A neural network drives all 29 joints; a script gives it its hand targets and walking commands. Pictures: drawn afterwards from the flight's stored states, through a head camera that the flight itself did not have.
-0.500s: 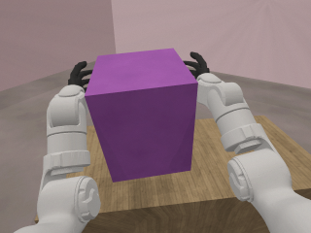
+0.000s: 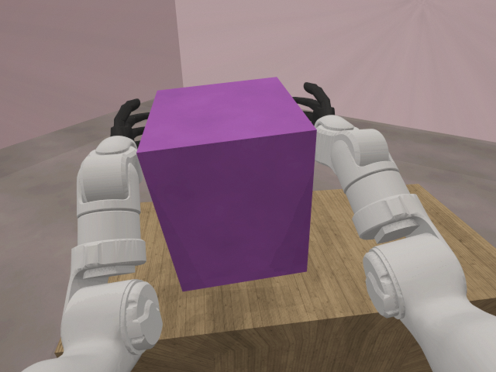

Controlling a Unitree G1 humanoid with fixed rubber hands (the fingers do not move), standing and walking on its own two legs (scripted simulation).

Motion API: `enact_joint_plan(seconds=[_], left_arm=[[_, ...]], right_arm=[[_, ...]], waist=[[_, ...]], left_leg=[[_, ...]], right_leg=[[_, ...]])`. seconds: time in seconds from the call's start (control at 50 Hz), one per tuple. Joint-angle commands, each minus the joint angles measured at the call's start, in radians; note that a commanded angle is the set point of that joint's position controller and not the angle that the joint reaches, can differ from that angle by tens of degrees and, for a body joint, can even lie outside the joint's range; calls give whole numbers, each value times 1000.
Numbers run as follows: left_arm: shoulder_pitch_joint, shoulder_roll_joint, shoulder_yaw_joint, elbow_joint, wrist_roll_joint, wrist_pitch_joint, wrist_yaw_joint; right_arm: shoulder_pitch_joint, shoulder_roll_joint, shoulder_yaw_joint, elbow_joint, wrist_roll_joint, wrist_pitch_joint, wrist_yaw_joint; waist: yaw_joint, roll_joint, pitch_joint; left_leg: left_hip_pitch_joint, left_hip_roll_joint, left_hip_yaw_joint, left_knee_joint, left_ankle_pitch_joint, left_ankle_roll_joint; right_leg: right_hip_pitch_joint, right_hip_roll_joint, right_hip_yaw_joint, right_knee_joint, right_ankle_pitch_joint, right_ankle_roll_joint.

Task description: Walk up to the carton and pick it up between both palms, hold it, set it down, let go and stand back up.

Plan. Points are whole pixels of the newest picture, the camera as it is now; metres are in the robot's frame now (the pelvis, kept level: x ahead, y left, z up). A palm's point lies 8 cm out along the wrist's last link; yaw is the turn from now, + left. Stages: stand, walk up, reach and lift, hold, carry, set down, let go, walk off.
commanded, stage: hold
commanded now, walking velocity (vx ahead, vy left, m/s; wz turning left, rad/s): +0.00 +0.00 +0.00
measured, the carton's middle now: (231, 180) +0.37 +0.00 +0.23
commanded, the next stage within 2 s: none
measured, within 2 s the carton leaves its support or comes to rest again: neither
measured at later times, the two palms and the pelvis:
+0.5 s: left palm (122, 147) +0.36 +0.16 +0.29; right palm (320, 126) +0.36 -0.14 +0.31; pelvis +0.00 +0.00 +0.00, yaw +0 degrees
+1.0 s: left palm (122, 149) +0.37 +0.16 +0.28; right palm (315, 131) +0.37 -0.13 +0.30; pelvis +0.00 +0.00 +0.00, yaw +0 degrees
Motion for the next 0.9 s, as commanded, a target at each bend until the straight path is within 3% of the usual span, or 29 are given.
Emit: enact_joint_plan(seconds=[0.0, 0.04, 0.12, 0.16, 0.22, 0.28, 0.32, 0.34, 0.36, 0.42, 0.48, 0.52, 0.58, 0.68, 0.72, 0.74, 0.8, 0.88], left_arm=[[-843, -516, -400, -123, -193, -79, -147], [-834, -531, -388, -69, -183, -75, -148], [-867, -522, -373, -81, -194, -88, -145], [-872, -518, -377, -48, -190, -90, -147], [-881, -530, -384, -77, -193, -92, -144], [-875, -519, -387, -74, -202, -91, -144], [-863, -507, -364, -38, -191, -89, -148], [-892, -507, -370, -28, -196, -94, -150], [-861, -516, -360, 0, -202, -93, -151], [-889, -556, -401, -53, -216, -106, -142], [-853, -535, -381, -50, -197, -99, -136], [-885, -524, -378, -55, -199, -103, -138], [-903, -518, -365, -58, -194, -105, -134], [-922, -559, -421, -113, -232, -111, -123], [-892, -555, -426, -119, -218, -110, -116], [-890, -555, -409, -91, -212, -106, -117], [-793, -511, -368, -67, -185, -86, -130], [-819, -536, -393, -110, -185, -75, -146]], right_arm=[[-718, 695, 192, -293, 163, -25, 112], [-729, 684, 171, -264, 148, -22, 115], [-721, 704, 166, -244, 142, -25, 122], [-705, 686, 146, -185, 142, -19, 124], [-742, 696, 151, -227, 148, -26, 124], [-721, 698, 161, -221, 153, -20, 115], [-724, 672, 142, -203, 140, -18, 112], [-749, 673, 144, -212, 136, -21, 115], [-748, 679, 138, -213, 137, -26, 116], [-745, 691, 137, -225, 147, -36, 122], [-719, 665, 140, -186, 157, -26, 122], [-701, 688, 144, -161, 154, -20, 131], [-730, 688, 140, -190, 153, -28, 137], [-761, 675, 141, -233, 163, -45, 134], [-730, 681, 139, -235, 153, -41, 135], [-704, 672, 139, -207, 143, -38, 132], [-686, 657, 156, -232, 159, -28, 122], [-721, 664, 186, -287, 180, -26, 112]], waist=[[-2, 13, -325], [1, 25, -261], [5, 6, -309], [-7, 26, -281], [15, 28, -338], [-13, 26, -327], [-3, 47, -273], [-7, 7, -288], [3, 4, -274], [-16, 46, -312], [-6, 58, -291], [-3, 33, -285], [12, 46, -313], [-19, 68, -372], [-1, 61, -378], [-12, 58, -339], [4, 17, -318], [-5, 45, -323]], left_leg=[[154, -49, 33, -27, 190, -22], [130, -44, 31, -35, 156, -32], [128, -37, 28, -40, 131, -18], [125, -38, 32, -43, 115, -23], [125, -40, 27, -34, 149, -22], [132, -42, 25, -28, 147, -24], [114, -40, 18, -40, 124, -25], [116, -44, 17, -42, 108, -18], [101, -39, 21, -46, 97, -14], [119, -37, 18, -33, 146, -33], [125, -39, 19, -29, 163, -35], [116, -36, 24, -40, 129, -30], [100, -36, 26, -45, 120, -26], [144, -37, 12, -6, 214, -45], [159, -37, 16, -6, 220, -51], [147, -40, 17, -15, 203, -51], [155, -46, 18, -17, 221, -29], [167, -44, 22, -13, 244, -41]], right_leg=[[-17, 25, -13, -39, 228, 77], [-48, 27, -11, -42, 171, 69], [-39, 29, -12, -42, 148, 65], [-55, 19, -11, -46, 137, 66], [-24, 28, -9, -37, 157, 71], [-28, 18, 1, -42, 189, 75], [-56, 14, -3, -47, 156, 70], [-56, 15, -10, -51, 128, 75], [-54, 16, 0, -52, 111, 67], [-33, 21, -3, -48, 157, 58], [-49, 26, 2, -47, 163, 64], [-51, 27, -7, -51, 132, 63], [-35, 22, -7, -44, 129, 63], [-22, 39, -19, -29, 201, 57], [-36, 41, -19, -29, 188, 58], [-50, 40, -22, -35, 172, 58], [-10, 34, -8, -41, 238, 72], [-2, 34, -12, -39, 261, 72]])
